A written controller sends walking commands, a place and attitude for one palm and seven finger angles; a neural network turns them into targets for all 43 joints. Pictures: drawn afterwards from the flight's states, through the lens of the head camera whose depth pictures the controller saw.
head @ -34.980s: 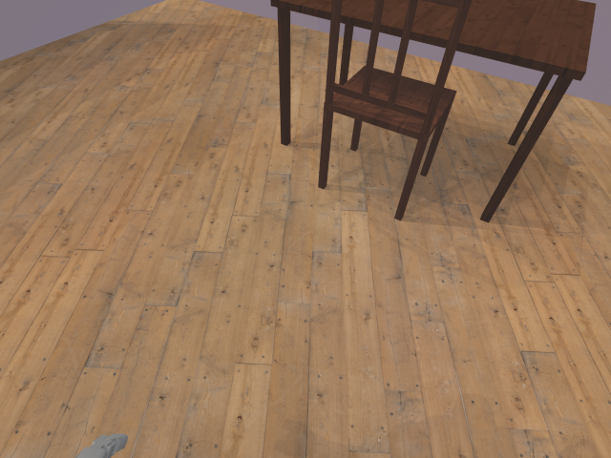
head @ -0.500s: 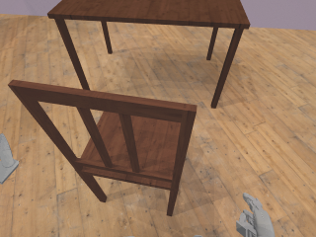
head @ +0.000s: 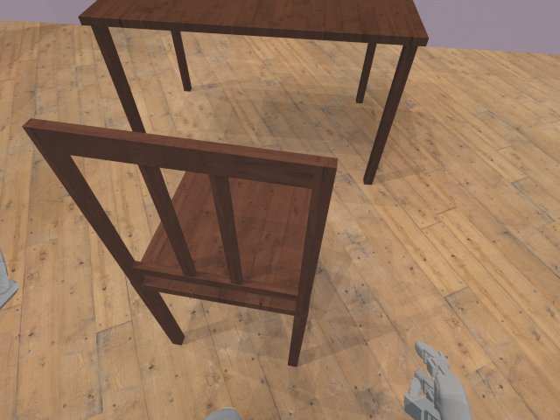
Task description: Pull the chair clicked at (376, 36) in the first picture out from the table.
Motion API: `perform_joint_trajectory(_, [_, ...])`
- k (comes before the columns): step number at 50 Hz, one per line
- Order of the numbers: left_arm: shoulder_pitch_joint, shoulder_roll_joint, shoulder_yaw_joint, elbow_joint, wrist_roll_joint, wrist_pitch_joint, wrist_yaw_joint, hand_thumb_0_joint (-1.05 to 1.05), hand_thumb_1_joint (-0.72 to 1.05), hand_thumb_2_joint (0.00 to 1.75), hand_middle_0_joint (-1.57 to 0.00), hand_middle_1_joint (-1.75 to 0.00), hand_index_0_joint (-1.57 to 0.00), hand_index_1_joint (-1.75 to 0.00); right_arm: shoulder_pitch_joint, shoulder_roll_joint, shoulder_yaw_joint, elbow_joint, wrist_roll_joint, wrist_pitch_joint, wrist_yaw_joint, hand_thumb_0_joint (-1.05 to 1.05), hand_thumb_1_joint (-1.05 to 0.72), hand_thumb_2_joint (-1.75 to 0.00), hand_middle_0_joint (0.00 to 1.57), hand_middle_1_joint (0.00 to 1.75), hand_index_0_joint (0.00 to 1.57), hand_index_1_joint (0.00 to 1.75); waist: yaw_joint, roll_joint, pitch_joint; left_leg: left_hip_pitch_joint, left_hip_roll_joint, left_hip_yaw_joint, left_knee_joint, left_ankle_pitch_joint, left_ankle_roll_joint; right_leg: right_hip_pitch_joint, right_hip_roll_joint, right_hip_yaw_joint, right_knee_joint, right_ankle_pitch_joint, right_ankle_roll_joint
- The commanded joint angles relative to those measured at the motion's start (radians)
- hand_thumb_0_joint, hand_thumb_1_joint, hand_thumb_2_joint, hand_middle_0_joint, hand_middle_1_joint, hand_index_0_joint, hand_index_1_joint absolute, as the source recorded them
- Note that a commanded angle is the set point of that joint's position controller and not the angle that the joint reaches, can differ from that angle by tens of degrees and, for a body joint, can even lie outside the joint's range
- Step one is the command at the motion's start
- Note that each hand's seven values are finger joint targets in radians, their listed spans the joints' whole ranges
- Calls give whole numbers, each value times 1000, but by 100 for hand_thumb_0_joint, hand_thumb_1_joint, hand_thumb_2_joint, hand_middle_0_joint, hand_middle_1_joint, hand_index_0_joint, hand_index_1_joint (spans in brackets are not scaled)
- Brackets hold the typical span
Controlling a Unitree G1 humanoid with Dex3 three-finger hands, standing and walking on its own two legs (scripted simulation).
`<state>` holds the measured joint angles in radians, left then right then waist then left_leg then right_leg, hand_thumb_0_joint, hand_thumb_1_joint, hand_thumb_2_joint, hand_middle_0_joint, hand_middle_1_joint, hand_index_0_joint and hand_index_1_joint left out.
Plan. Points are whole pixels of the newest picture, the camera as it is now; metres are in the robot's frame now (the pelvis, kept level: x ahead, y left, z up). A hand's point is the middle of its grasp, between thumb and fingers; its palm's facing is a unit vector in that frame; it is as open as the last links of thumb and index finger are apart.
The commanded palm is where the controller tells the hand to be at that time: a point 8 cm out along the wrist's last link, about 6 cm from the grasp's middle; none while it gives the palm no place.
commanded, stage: step back with the hand held close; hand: left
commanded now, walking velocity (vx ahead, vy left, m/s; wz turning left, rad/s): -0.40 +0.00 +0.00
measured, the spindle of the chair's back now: (173, 229) +0.43 +0.23 -0.04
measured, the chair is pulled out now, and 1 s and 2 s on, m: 0.67 0.67 0.67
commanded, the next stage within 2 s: stop stepping back and stand still in 0.20 s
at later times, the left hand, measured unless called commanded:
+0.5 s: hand out of the picture +0.11 +0.26 +0.19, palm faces +0.39 -0.77 -0.50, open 7.4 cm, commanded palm +0.05 +0.31 +0.19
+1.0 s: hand out of the picture +0.09 +0.29 +0.17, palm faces +0.40 -0.82 -0.42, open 7.4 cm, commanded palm +0.03 +0.33 +0.19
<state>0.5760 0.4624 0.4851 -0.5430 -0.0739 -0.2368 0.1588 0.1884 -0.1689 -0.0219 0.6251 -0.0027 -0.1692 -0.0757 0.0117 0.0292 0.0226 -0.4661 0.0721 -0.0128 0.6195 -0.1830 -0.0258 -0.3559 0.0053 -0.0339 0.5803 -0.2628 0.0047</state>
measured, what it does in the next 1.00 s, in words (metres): walks backwards: left foot, then right foot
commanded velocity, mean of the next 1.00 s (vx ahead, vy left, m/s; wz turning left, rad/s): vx -0.03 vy -0.02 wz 0.00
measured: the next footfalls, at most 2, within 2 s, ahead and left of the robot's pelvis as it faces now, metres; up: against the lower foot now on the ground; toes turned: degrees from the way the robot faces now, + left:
left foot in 0.24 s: -0.05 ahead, +0.12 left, +0.00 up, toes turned +0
right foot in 0.46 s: -0.06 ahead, -0.11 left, +0.00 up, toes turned -2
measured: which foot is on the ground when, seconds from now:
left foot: down 0.00-0.02, up 0.04-0.22, down 0.24-1.00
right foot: down 0.00-0.24, up 0.26-0.44, down 0.46-1.00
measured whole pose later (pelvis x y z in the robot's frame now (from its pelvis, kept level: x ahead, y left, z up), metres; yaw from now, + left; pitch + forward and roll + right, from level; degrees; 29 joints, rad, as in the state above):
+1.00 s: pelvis -0.11 +0.03 +0.01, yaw -1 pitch -1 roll -2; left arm 0.56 0.41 0.40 -0.45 -0.05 -0.16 0.15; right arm 0.27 -0.21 0.00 0.66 0.02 -0.09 -0.06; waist -0.03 0.01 -0.06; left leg -0.30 0.01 0.02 0.63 -0.30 0.05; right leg -0.25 0.01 -0.01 0.53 -0.27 0.01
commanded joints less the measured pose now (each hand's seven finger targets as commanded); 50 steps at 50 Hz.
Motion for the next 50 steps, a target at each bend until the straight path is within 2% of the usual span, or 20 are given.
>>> perform_joint_trajectory(1, [0,191,112,-170,11,-60,0,0,90,90,-20,-30,-20,-30,-71,-141,-50,-126,0,-59,4,0,-90,-90,20,30,20,30,-1,-152,-93,-5,-51,0,205,-354,11,27,-269,275,-303,161,-136])
perform_joint_trajectory(2, [-54,149,64,-189,0,-42,2,0,90,90,-20,-30,-20,-30,-55,-144,-68,-125,14,-56,5,0,-90,-90,20,30,20,30,2,-284,-106,18,-92,-15,455,-358,-10,-90,-396,381,-376,-49,-220])
perform_joint_trajectory(4, [-32,133,55,-185,12,-23,7,0,90,90,-20,-30,-20,-30,-65,-132,-65,-114,12,-25,13,0,-90,-90,20,30,20,30,-14,-219,-125,2,-45,-84,647,-305,-7,-72,-409,298,-340,-43,-245])
perform_joint_trajectory(6, [-33,171,111,-166,19,-34,9,0,90,90,-20,-30,-20,-30,-134,-98,-22,-151,16,-11,5,0,-90,-90,20,30,20,30,-9,-169,-91,12,-20,-90,422,-323,3,-60,-318,160,-216,174,-180])
perform_joint_trajectory(10, [8,170,115,-260,10,-81,31,0,90,90,-20,-30,-20,-30,-74,-125,-24,-140,17,-11,-29,0,-90,-90,20,30,20,30,-12,-54,-147,186,-31,35,-242,-128,25,63,-184,106,-56,196,-67])
perform_joint_trajectory(13, [-43,185,119,-350,4,-113,35,0,90,90,-20,-30,-20,-30,-30,-154,-68,-109,-3,-57,-21,0,-90,-90,20,30,20,30,-19,266,-165,327,293,-233,-234,492,180,-179,-8,40,326,-253,19])
perform_joint_trajectory(15, [-32,159,116,-308,6,-101,23,0,90,90,-20,-30,-20,-30,-63,-146,-61,-94,-28,-79,-8,0,-90,-90,20,30,20,30,-24,328,-128,138,303,-228,-219,459,204,-123,-16,120,497,-302,15])
perform_joint_trajectory(18, [-14,112,76,-286,13,-49,16,0,90,90,-20,-30,-20,-30,-17,-179,-85,-111,19,-61,31,0,-90,-90,20,30,20,30,-16,261,-162,247,194,-81,-110,292,114,-48,-41,67,156,-148,12])
perform_joint_trajectory(20, [17,128,77,-244,13,-25,7,0,90,90,-20,-30,-20,-30,-11,-182,-72,-140,33,-44,37,0,-90,-90,20,30,20,30,-14,196,-148,181,146,-90,-55,12,85,85,-36,9,-84,3,5])
perform_joint_trajectory(22, [18,143,75,-165,19,-7,1,0,90,90,-20,-30,-20,-30,-16,-168,-51,-140,36,-18,33,0,-90,-90,20,30,20,30,-31,30,-121,79,63,-43,45,-264,64,177,-65,7,-193,98,-6])
perform_joint_trajectory(23, [-12,168,94,-122,19,-2,2,0,90,90,-20,-30,-20,-30,-21,-164,-48,-135,37,-8,29,0,-90,-90,20,30,20,30,-42,-90,-112,52,14,-7,152,-327,48,141,-146,109,-217,65,-52])
perform_joint_trajectory(25, [-72,155,74,-70,-2,21,0,0,90,90,-20,-30,-20,-30,-12,-175,-65,-119,43,3,17,0,-90,-90,20,30,20,30,-43,-292,-91,138,-44,-14,279,-302,28,-77,-261,282,-337,-301,-125])
perform_joint_trajectory(27, [-42,138,57,-47,4,45,1,0,90,90,-20,-30,-20,-30,-30,-172,-56,-124,39,22,13,0,-90,-90,20,30,20,30,-50,-282,-64,221,-33,-19,275,-217,43,-180,-250,218,-288,-305,-138])
perform_joint_trajectory(29, [-72,142,49,-69,15,38,4,0,90,90,-20,-30,-20,-30,-53,-166,-35,-132,32,34,2,0,-90,-90,20,30,20,30,-54,-132,-34,242,-16,-29,33,-236,62,-193,-188,127,-195,-329,-86])
perform_joint_trajectory(33, [-159,163,38,-218,46,10,19,0,90,90,-20,-30,-20,-30,-84,-160,-16,-157,14,10,-9,0,-90,-90,20,30,20,30,-35,358,14,-23,172,-362,-446,-544,162,-34,18,22,286,-212,4])
perform_joint_trajectory(35, [-178,162,42,-232,60,14,18,0,90,90,-20,-30,-20,-30,-59,-153,-26,-151,13,0,9,0,-90,-90,20,30,20,30,-19,273,7,-72,148,-273,-382,-414,173,64,5,47,290,-152,9])
perform_joint_trajectory(39, [-105,144,27,-154,52,21,15,0,90,90,-20,-30,-20,-30,-28,-170,-19,-128,26,-20,22,0,-90,-90,20,30,20,30,-11,24,-38,19,45,-105,-134,-284,92,203,-33,54,-201,-15,-23])
perform_joint_trajectory(41, [-89,149,45,-79,49,20,7,0,90,90,-20,-30,-20,-30,-36,-171,-28,-123,18,-5,20,0,-90,-90,20,30,20,30,-30,-4,-12,50,-24,-55,-12,-313,65,78,-142,205,-282,-124,-95])
perform_joint_trajectory(44, [-84,118,25,-53,23,35,5,0,90,90,-20,-30,-20,-30,-26,-164,-36,-122,30,17,14,0,-90,-90,20,30,20,30,-38,-132,-23,168,-34,-29,37,-248,55,-48,-171,241,-314,-322,-121])
perform_joint_trajectory(50, [-92,134,35,-143,33,19,15,0,90,90,-20,-30,-20,-30,-76,-155,-11,-150,27,7,-2,0,-90,-90,20,30,20,30,-20,119,-26,112,89,-228,-354,-331,98,116,-19,56,-122,-59,-16])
